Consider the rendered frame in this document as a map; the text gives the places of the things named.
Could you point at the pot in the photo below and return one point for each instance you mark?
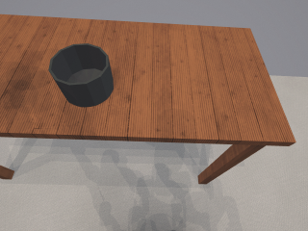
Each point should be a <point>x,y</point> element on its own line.
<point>83,73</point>

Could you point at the table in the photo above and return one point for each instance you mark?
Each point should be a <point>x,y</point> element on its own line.
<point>172,83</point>

